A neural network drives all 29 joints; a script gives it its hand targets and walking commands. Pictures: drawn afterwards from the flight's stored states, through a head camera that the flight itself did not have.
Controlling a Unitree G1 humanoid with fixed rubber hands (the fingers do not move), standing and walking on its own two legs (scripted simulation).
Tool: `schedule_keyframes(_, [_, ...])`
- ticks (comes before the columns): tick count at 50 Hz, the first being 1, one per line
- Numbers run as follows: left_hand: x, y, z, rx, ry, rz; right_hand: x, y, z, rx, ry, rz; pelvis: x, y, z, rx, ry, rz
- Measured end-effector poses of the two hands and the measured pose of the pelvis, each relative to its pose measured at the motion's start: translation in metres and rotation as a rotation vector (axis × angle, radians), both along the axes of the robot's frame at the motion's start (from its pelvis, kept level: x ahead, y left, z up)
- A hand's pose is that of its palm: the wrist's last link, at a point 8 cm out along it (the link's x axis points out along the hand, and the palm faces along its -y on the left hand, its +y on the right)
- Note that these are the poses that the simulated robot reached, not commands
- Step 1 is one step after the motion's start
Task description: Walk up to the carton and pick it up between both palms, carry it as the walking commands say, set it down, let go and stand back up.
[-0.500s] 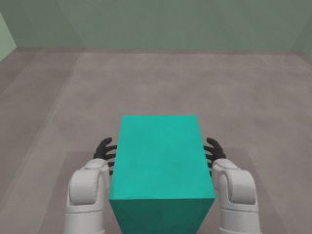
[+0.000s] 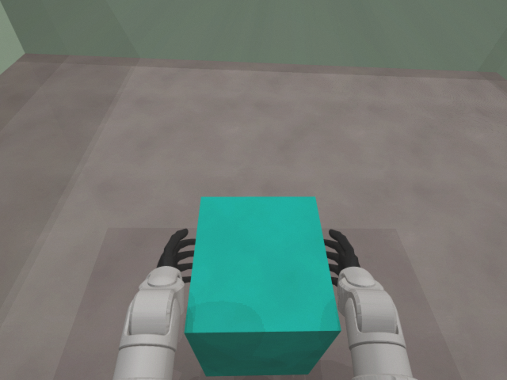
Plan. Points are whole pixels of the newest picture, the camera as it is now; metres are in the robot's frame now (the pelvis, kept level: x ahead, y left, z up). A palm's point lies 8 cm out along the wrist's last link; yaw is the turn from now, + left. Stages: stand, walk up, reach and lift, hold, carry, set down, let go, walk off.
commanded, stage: hold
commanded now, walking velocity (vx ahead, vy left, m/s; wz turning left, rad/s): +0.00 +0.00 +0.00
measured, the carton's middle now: (257, 291) +0.29 -0.02 -0.05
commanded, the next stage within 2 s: set down in 0.46 s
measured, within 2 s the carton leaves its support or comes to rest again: neither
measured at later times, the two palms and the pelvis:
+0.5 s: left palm (169, 266) +0.29 +0.12 +0.05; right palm (349, 258) +0.29 -0.16 +0.05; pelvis -0.01 -0.02 +0.00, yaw +2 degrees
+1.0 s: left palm (176, 273) +0.31 +0.12 -0.02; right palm (336, 272) +0.30 -0.16 -0.02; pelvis +0.00 -0.01 -0.01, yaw +0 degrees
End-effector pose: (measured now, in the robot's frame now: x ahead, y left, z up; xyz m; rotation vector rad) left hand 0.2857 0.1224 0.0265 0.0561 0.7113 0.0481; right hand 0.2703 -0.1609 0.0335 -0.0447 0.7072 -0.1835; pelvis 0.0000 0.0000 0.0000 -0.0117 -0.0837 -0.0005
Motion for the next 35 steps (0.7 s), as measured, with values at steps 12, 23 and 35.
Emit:
schedule_keyframes(12, [0.002, -0.009, 0.02, -0.017, -0.047, 0.037, 0.008, -0.01, 0.019, 0.039, -0.051, -0.008, -0.013, -0.014, -0.001, 0.0, -0.065, 0.026])
schedule_keyframes(23, [0.003, -0.003, 0.021, -0.023, -0.046, 0.067, 0.018, -0.004, 0.021, 0.037, -0.05, 0.023, -0.011, -0.019, 0.0, -0.001, -0.081, 0.029])
schedule_keyframes(35, [0.017, -0.005, -0.001, 0.008, 0.005, 0.016, 0.021, -0.005, -0.006, 0.02, 0.006, 0.013, -0.001, -0.011, -0.001, 0.009, -0.039, 0.007])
